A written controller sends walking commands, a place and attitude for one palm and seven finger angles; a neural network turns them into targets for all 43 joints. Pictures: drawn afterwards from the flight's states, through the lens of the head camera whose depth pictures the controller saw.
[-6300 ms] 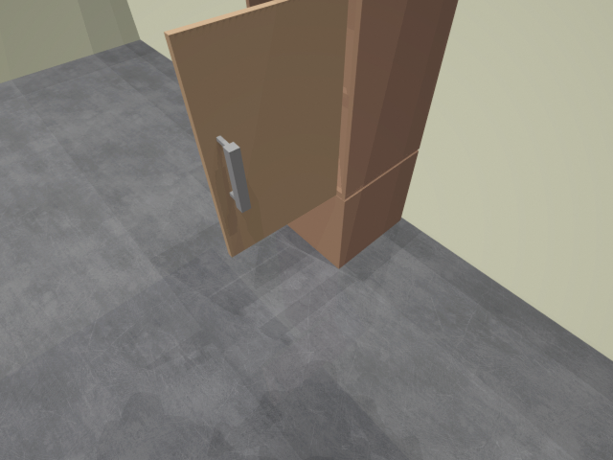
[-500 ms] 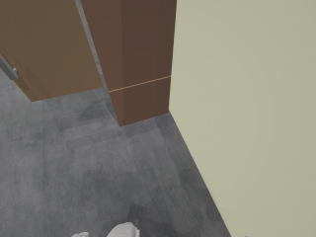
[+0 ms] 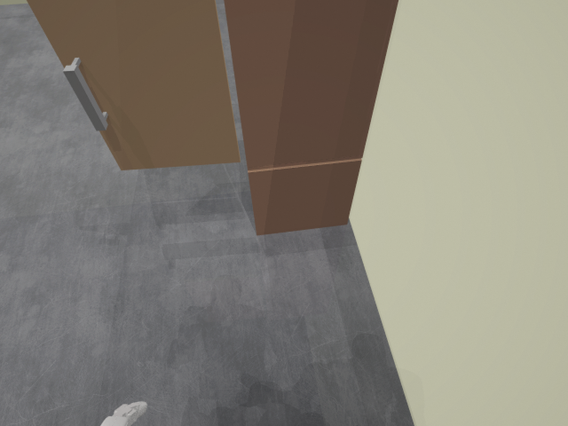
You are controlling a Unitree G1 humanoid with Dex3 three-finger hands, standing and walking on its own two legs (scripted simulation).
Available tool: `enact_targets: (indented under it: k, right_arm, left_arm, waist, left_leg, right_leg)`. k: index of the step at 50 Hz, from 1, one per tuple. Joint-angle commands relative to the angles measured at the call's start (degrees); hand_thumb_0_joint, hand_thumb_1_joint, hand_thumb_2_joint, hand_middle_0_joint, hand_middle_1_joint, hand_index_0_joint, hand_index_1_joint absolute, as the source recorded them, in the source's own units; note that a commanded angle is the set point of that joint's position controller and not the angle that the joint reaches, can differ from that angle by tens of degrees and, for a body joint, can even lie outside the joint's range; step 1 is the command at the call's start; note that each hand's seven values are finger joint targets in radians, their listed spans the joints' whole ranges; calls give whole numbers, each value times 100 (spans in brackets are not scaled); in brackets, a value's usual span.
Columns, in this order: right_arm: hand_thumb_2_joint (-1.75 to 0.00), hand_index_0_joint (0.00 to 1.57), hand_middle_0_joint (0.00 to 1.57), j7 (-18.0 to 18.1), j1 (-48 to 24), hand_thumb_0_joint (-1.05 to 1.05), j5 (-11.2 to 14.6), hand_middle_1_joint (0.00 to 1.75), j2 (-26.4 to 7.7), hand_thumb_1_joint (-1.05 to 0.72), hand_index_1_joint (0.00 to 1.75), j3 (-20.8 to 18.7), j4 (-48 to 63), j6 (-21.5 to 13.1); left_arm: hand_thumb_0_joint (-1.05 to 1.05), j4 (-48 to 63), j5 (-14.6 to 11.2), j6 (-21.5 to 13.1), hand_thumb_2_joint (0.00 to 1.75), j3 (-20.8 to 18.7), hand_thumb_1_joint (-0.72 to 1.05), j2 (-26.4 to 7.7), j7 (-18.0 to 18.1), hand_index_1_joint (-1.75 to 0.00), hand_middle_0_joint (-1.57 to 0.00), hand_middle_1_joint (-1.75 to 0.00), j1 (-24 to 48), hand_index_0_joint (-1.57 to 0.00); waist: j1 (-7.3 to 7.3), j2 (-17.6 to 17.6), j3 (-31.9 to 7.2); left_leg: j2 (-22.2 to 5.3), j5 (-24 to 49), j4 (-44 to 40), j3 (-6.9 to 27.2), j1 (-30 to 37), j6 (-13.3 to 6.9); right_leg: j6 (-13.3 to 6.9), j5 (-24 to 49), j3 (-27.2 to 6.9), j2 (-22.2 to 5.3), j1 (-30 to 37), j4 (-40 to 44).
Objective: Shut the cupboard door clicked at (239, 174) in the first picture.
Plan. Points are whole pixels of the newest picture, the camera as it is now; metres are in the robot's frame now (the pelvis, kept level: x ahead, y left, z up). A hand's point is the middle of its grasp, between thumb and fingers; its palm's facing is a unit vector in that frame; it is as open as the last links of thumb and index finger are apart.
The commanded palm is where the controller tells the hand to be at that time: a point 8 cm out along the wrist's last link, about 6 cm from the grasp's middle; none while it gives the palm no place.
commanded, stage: take the last steps up to it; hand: left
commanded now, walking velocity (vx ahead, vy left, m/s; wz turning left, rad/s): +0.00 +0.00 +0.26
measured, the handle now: (89, 95) +0.84 +0.55 -0.04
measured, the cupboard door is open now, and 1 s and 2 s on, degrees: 87 87 87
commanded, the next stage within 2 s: come to a stop and stand still in 1.46 s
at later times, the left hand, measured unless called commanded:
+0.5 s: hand out of the picture -0.01 +0.24 -0.17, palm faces +0.22 -0.95 -0.22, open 7.3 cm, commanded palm none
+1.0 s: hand (144, 369) +0.22 +0.25 -0.14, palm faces +0.27 -0.93 -0.23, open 7.1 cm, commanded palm none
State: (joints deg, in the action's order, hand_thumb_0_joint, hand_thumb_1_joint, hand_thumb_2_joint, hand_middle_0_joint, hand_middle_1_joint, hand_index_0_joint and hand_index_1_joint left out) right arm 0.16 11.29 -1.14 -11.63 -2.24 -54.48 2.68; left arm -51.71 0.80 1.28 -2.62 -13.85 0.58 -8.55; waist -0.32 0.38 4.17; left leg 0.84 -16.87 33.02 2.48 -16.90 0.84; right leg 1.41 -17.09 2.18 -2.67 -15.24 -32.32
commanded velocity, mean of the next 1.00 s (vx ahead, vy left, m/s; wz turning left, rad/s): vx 0.28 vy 0.13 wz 0.13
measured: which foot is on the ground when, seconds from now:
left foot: down 0.00-0.00, up 0.02-0.38, down 0.40-0.80, up 0.82-1.00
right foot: down 0.00-0.40, up 0.42-0.78, down 0.80-1.00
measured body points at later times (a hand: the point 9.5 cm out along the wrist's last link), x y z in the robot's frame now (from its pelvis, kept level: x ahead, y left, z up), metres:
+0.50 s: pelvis +0.03 +0.04 +0.00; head +0.05 +0.06 +0.45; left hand -0.02 +0.29 -0.16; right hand +0.16 -0.19 -0.13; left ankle +0.01 +0.13 -0.73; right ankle +0.00 -0.10 -0.67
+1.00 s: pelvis +0.19 +0.06 +0.02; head +0.23 +0.05 +0.46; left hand +0.20 +0.30 -0.12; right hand +0.23 -0.18 -0.15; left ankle +0.15 +0.20 -0.66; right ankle +0.21 -0.04 -0.73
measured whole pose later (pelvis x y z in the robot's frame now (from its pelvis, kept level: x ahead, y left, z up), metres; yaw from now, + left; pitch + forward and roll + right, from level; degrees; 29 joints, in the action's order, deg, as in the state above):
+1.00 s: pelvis +0.19 +0.06 +0.02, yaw +13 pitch +0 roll +1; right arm -0.7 17.3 -1.7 -11.0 -2.9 -62.3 0.6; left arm -56.5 0.8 -4.1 -3.6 -8.8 1.0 -12.4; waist -0.7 1.1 3.9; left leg -4.2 -16.2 58.4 -2.1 -27.4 0.9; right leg -1.8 -13.6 9.6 -3.2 -10.9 -24.5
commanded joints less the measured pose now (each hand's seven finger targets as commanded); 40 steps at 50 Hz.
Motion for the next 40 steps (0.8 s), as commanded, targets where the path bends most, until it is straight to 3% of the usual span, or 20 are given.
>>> enact_targets:
  k: [1, 3, 6, 10, 13, 15, 17, 18, 19, 20, 21, 22, 23, 25, 29, 35, 37, 38, 39, 40]
  right_arm:
    - [-90, 20, 20, -2, -244, 0, 63, 30, -653, -90, 30, -248, 563, -23]
    - [-90, 20, 20, -14, -204, 0, 21, 30, -619, -90, 30, -280, 313, 38]
    - [-90, 20, 20, -48, -248, 0, 45, 30, -445, -90, 30, -202, 232, -6]
    - [-90, 20, 20, -150, -636, 0, 29, 30, -324, -90, 30, -148, 305, -115]
    - [-90, 20, 20, -189, -762, 0, 18, 30, -327, -90, 30, -127, 371, -178]
    - [-90, 20, 20, -200, -627, 0, 19, 30, -309, -90, 30, -126, 337, -212]
    - [-90, 20, 20, -172, -113, 0, 9, 30, -353, -90, 30, -113, 179, -265]
    - [-90, 20, 20, -129, 335, 0, 8, 30, -551, -90, 30, -149, 37, -298]
    - [-90, 20, 20, -61, 900, 0, -41, 30, -1045, -90, 30, -284, -103, -329]
    - [-90, 20, 20, -10, 1454, 0, -85, 30, -1470, -90, 30, -383, -180, -309]
    - [-90, 20, 20, 55, 1534, 0, -71, 30, -1463, -90, 30, -358, -238, -271]
    - [-90, 20, 20, 48, 1239, 0, -65, 30, -1203, -90, 30, -258, -154, -301]
    - [-90, 20, 20, 75, 919, 0, -65, 30, -1035, -90, 30, -208, -45, -352]
    - [-90, 20, 20, 90, 520, 0, -54, 30, -863, -90, 30, -120, 15, -444]
    - [-90, 20, 20, 87, 838, 0, -19, 30, -788, -90, 30, -87, -191, -542]
    - [-90, 20, 20, 61, 1192, 0, -50, 30, -694, -90, 30, -65, -484, -541]
    - [-90, 20, 20, 71, 1160, 0, -45, 30, -627, -90, 30, -47, -547, -529]
    - [-90, 20, 20, 69, 1089, 0, -19, 30, -614, -90, 30, -43, -555, -522]
    - [-90, 20, 20, 55, 1054, 0, 39, 30, -502, -90, 30, -28, -533, -543]
    - [-90, 20, 20, 0, 1179, 0, 96, 30, -326, -90, 30, -27, -410, -556]
  left_arm:
    - [0, 141, 69, -157, 90, -243, 90, -1206, 99, -30, -20, -30, -648, -20]
    - [0, 210, 46, -177, 90, -203, 90, -796, 132, -30, -20, -30, -212, -20]
    - [0, 143, 52, -231, 90, -186, 90, -660, 126, -30, -20, -30, -448, -20]
    - [0, -152, 77, -329, 90, -301, 90, -891, 66, -30, -20, -30, -1056, -20]
    - [0, -282, 97, -347, 90, -365, 90, -970, 16, -30, -20, -30, -1162, -20]
    - [0, -346, 101, -343, 90, -383, 90, -971, -10, -30, -20, -30, -1083, -20]
    - [0, -330, 69, -315, 90, -395, 90, -972, -36, -30, -20, -30, -761, -20]
    - [0, -269, 37, -285, 90, -377, 90, -903, -70, -30, -20, -30, -575, -20]
    - [0, -139, -1, -242, 90, -322, 90, -604, -120, -30, -20, -30, -462, -20]
    - [0, 123, 13, -236, 90, -210, 90, -275, -138, -30, -20, -30, -105, -20]
    - [0, 234, 28, -232, 90, -190, 90, -362, -128, -30, -20, -30, 318, -20]
    - [0, 182, 65, -227, 90, -207, 90, -354, -131, -30, -20, -30, 283, -20]
    - [0, 72, 80, -213, 90, -211, 90, -337, -154, -30, -20, -30, 191, -20]
    - [0, -139, 92, -182, 90, -183, 90, -336, -211, -30, -20, -30, -164, -20]
    - [0, -188, 69, -178, 90, -113, 90, -173, -203, -30, -20, -30, -200, -20]
    - [0, 29, 69, -247, 90, -64, 90, -90, -186, -30, -20, -30, 291, -20]
    - [0, -76, 75, -267, 90, -99, 90, -96, -178, -30, -20, -30, 8, -20]
    - [0, -218, 74, -290, 90, -147, 90, -182, -167, -30, -20, -30, -413, -20]
    - [0, -404, 88, -346, 90, -245, 90, -453, -141, -30, -20, -30, -1080, -20]
    - [0, -615, 119, -413, 90, -386, 90, -1041, -87, -30, -20, -30, -1895, -20]
  waist:
    - [275, -1268, -482]
    - [49, -1469, -171]
    - [129, -1316, -365]
    - [436, -852, -480]
    - [499, -992, -365]
    - [392, -1057, -284]
    - [70, -924, -309]
    - [-176, -451, -389]
    - [-461, 837, -555]
    - [-661, 2020, -490]
    - [-718, 1292, -233]
    - [-509, 1004, -49]
    - [-341, 1025, 60]
    - [-19, 762, 151]
    - [27, 320, -10]
    - [-64, 489, 97]
    - [118, 319, 100]
    - [317, 115, -5]
    - [618, -400, -243]
    - [866, -1787, -741]
  left_leg:
    - [-10, -1831, 2653, 104, -1027, 6]
    - [-148, -1199, 3323, 57, -1379, 98]
    - [-169, -1041, 2666, -232, -1227, 196]
    - [-166, -964, 1488, -549, -1169, 203]
    - [-195, -960, 922, -616, -1039, 137]
    - [-153, -818, 374, -748, -602, 93]
    - [-25, -159, -558, -946, 508, 26]
    - [-37, 3, -1003, -876, 1392, -66]
    - [-983, -685, -1443, 505, 2207, -510]
    - [-2104, -896, -2042, 2076, 2421, -1118]
    - [-2339, -948, -2206, 2130, 1964, -1505]
    - [-2101, -1275, -2291, 1920, 1497, -1453]
    - [-1923, -1264, -2298, 1801, 1153, -1371]
    - [-1628, -713, -2383, 1192, 795, -1188]
    - [-1344, 574, -2306, 574, 1069, -1224]
    - [-1307, 1047, -2049, 397, 1053, -1265]
    - [-1170, 1129, -1654, 213, 727, -1107]
    - [-955, 945, -1183, 31, 321, -930]
    - [-574, 633, -199, -260, -430, -697]
    - [123, -590, 1403, -790, -1572, -350]
  right_leg:
    - [-1220, 1526, -1837, -2346, 485, 1699]
    - [-1065, 2142, -1268, -1696, 561, 1497]
    - [-900, 3225, -539, -1456, 1047, 1248]
    - [-957, 2057, -794, -1747, 1626, 1452]
    - [-998, 1204, -886, -1895, 1545, 1577]
    - [-896, 827, -746, -1885, 1237, 1501]
    - [-629, 393, -304, -1641, 500, 1154]
    - [-407, 29, 18, -1366, -176, 617]
    - [-94, -686, 598, -744, -1264, -730]
    - [81, -1803, 804, -143, -2329, -2390]
    - [-54, -1809, 212, -305, -2632, -3159]
    - [-136, -1442, 5, -470, -2602, -3382]
    - [-131, -1085, -58, -540, -2502, -3523]
    - [-110, -516, -53, -587, -2144, -3330]
    - [-46, -120, 166, -471, -1830, -2438]
    - [-68, -136, 421, -198, -1059, -838]
    - [-117, 228, 512, -51, -249, -287]
    - [-151, 469, 505, -15, 557, 95]
    - [-298, 258, -79, -375, 1794, 505]
    - [-889, -387, -2157, -1920, 2958, 1314]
